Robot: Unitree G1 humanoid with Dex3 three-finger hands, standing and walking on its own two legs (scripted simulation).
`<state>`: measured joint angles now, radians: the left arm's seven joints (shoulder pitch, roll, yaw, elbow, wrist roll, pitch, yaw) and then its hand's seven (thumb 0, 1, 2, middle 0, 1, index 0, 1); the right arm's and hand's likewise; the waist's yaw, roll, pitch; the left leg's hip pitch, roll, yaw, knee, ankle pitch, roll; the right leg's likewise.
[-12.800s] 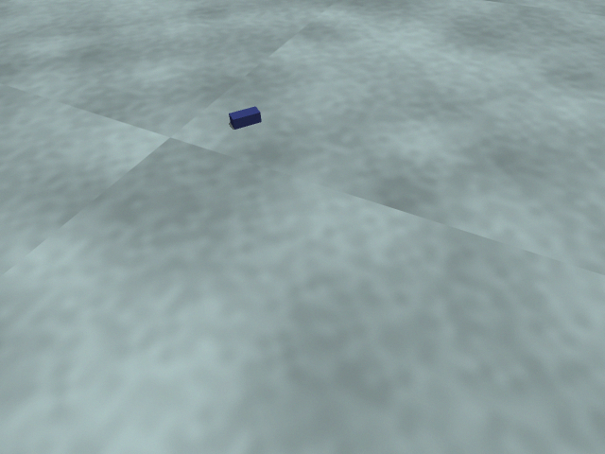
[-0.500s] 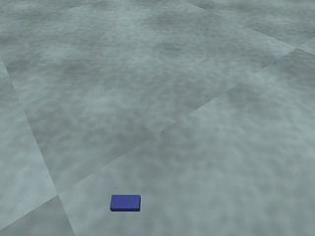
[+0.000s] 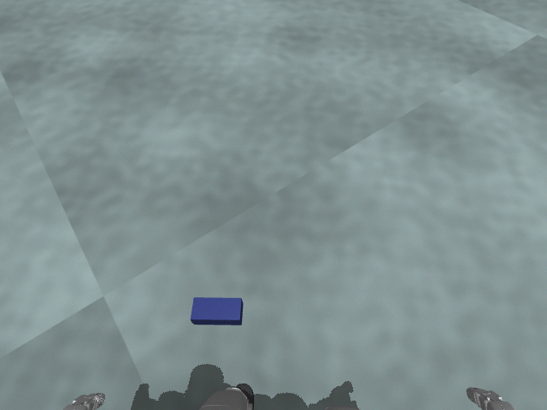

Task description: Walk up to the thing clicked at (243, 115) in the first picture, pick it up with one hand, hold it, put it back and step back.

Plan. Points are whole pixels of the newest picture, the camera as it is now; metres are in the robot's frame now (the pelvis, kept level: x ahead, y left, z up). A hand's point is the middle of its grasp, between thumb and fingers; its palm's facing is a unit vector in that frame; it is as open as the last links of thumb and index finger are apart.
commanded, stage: walk up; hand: left
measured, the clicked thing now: (217, 311) +0.46 +0.24 -0.73
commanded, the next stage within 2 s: none
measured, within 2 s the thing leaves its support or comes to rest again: neither
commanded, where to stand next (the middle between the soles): +0.08 +0.00 m, yaw +0 degrees
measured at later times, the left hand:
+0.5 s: hand out of the picture -0.02 +0.29 -0.14, palm faces +0.09 -0.91 -0.40, open 7.3 cm
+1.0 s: hand out of the picture +0.08 +0.26 -0.14, palm faces -0.02 -0.90 -0.43, open 7.3 cm
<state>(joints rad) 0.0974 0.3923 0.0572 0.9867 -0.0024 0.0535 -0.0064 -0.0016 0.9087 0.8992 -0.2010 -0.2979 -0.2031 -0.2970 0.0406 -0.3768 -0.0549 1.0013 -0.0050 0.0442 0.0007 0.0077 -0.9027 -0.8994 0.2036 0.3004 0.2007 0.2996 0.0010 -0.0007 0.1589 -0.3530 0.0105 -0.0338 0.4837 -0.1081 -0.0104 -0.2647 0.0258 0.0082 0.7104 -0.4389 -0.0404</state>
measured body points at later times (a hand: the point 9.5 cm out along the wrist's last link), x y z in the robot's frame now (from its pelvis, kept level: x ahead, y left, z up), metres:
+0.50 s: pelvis -0.01 +0.01 +0.00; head +0.02 +0.01 +0.45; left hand -0.03 +0.34 -0.12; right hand +0.12 -0.29 -0.12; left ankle -0.01 +0.14 -0.73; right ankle -0.04 -0.12 -0.72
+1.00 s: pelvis -0.01 +0.00 -0.01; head +0.06 -0.03 +0.43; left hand +0.08 +0.31 -0.11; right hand +0.11 -0.31 -0.15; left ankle -0.06 +0.14 -0.66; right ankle +0.09 -0.13 -0.73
